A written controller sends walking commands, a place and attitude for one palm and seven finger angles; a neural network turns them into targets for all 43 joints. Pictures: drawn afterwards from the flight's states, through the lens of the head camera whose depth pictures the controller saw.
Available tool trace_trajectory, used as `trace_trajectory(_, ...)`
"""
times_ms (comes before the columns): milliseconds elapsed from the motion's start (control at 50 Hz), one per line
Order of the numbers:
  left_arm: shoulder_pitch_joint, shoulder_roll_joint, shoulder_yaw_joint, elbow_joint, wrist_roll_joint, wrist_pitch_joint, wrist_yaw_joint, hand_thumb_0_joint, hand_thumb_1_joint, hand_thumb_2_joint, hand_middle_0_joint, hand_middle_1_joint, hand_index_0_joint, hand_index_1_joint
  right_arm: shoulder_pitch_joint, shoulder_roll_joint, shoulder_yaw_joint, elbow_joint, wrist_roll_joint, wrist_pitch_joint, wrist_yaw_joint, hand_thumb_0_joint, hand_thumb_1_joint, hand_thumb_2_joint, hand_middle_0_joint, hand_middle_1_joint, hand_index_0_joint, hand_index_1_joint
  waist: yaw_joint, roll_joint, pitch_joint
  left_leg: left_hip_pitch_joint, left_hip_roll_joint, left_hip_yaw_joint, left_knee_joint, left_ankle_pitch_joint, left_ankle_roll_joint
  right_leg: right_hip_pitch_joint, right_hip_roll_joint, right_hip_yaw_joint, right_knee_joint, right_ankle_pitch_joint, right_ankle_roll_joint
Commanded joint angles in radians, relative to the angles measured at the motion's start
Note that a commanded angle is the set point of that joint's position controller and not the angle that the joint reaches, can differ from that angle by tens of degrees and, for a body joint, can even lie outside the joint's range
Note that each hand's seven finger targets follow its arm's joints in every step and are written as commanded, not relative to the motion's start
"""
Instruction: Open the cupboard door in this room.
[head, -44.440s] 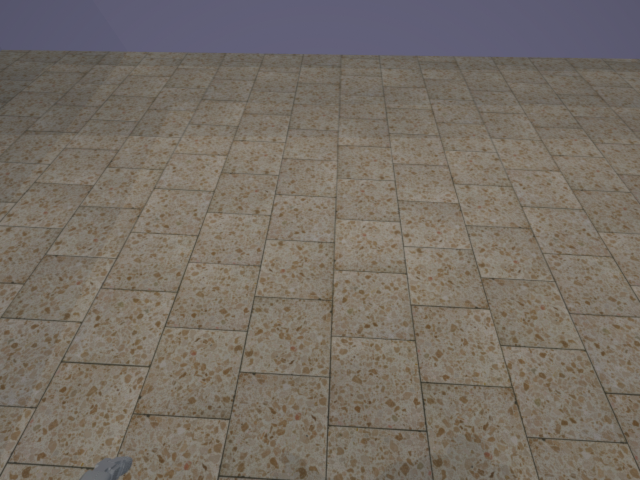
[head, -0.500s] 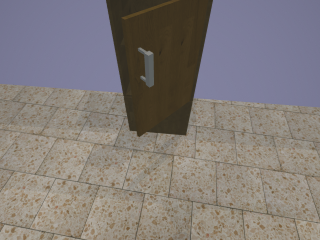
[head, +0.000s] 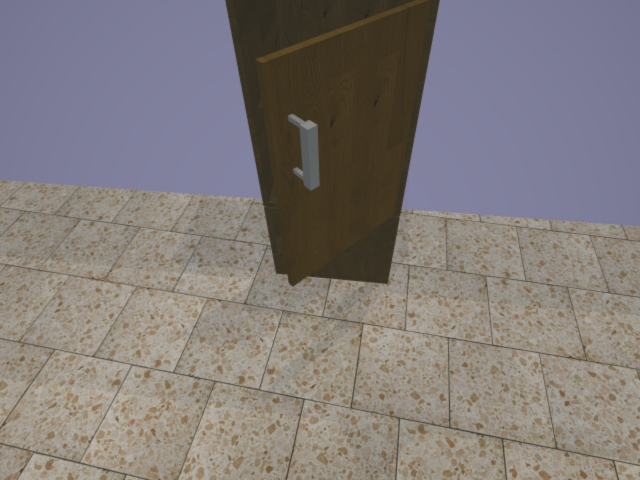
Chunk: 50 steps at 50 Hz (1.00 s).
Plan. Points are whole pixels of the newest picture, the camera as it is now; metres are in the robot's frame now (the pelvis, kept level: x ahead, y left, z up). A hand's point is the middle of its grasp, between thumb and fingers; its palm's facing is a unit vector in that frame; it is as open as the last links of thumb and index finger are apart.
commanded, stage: let the arm hang, fingers relaxed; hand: left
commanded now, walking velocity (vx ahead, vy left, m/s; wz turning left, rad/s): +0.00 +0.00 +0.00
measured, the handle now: (303, 152) +0.65 +0.07 +0.05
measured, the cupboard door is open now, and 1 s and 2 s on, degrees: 48 48 48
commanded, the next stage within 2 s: look to check the result in 0.28 s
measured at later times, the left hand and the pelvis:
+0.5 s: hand out of the picture +0.09 +0.23 -0.15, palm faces -0.02 -0.95 -0.32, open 7.4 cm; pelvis +0.02 -0.01 +0.01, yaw +0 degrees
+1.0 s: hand out of the picture +0.13 +0.22 -0.15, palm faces -0.04 -0.94 -0.33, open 7.4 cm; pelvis +0.05 -0.02 +0.01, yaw -1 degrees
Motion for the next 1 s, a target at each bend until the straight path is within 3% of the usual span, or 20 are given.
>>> trace_trajectory(0, -0.021, 0.176, 0.031, -0.041, 0.004, -0.025, 0.011, 0.000, 0.900, 0.900, -0.200, -0.300, -0.200, -0.300, -0.003, -0.175, -0.028, -0.037, -0.002, -0.019, -0.014, 0.000, -0.900, -0.900, 0.200, 0.300, 0.200, 0.300, 0.004, -0.044, -0.012, -0.010, 0.090, -0.102, -0.106, -0.050, 0.037, 0.000, -0.117, 0.134, -0.139, -0.147, -0.040)
trace_trajectory(200, -0.065, 0.192, 0.028, -0.043, 0.004, -0.036, 0.010, 0.000, 0.900, 0.900, -0.200, -0.300, -0.200, -0.300, -0.065, -0.205, -0.025, -0.039, 0.000, -0.027, -0.013, 0.000, -0.900, -0.900, 0.200, 0.300, 0.200, 0.300, 0.002, -0.010, -0.037, 0.037, 0.100, -0.101, -0.130, 0.033, 0.028, 0.041, -0.122, 0.136, -0.148, -0.040, -0.030)
trace_trajectory(340, -0.068, 0.205, 0.028, -0.037, 0.004, -0.041, 0.009, 0.000, 0.900, 0.900, -0.200, -0.300, -0.200, -0.300, -0.090, -0.229, -0.024, -0.043, 0.003, -0.028, -0.015, 0.000, -0.900, -0.900, 0.200, 0.300, 0.200, 0.300, 0.001, -0.023, -0.069, 0.079, 0.104, -0.095, -0.131, 0.053, 0.025, 0.055, -0.122, 0.142, -0.166, -0.007, -0.028)
trace_trajectory(440, -0.071, 0.211, 0.028, -0.033, 0.003, -0.044, 0.011, 0.000, 0.900, 0.900, -0.200, -0.300, -0.200, -0.300, -0.098, -0.240, -0.023, -0.043, 0.004, -0.030, -0.017, 0.000, -0.900, -0.900, 0.200, 0.300, 0.200, 0.300, -0.002, -0.033, -0.096, 0.106, 0.111, -0.088, -0.128, 0.108, 0.024, 0.081, -0.125, 0.138, -0.161, 0.086, -0.027)
trace_trajectory(720, -0.078, 0.228, 0.022, -0.027, 0.000, -0.045, 0.014, 0.000, 0.900, 0.900, -0.200, -0.300, -0.200, -0.300, -0.110, -0.250, -0.019, -0.039, 0.004, -0.025, -0.017, 0.000, -0.900, -0.900, 0.200, 0.300, 0.200, 0.300, -0.005, -0.035, -0.077, 0.124, 0.111, -0.075, -0.133, 0.124, 0.019, 0.095, -0.129, 0.141, -0.174, 0.154, -0.023)
trace_trajectory(980, -0.079, 0.227, 0.025, -0.035, 0.000, -0.048, 0.017, 0.000, 0.900, 0.900, -0.200, -0.300, -0.200, -0.300, -0.110, -0.249, -0.019, -0.040, 0.005, -0.029, -0.021, 0.000, -0.900, -0.900, 0.200, 0.300, 0.200, 0.300, -0.003, -0.035, -0.099, 0.144, 0.116, -0.065, -0.136, 0.169, 0.017, 0.129, -0.130, 0.141, -0.164, 0.242, -0.021)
